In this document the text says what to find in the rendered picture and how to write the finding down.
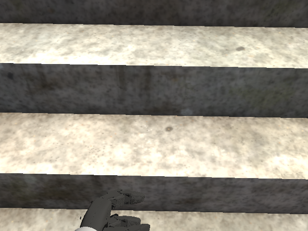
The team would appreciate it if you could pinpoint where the robot left hand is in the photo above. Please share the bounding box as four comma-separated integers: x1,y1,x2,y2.
80,189,150,231

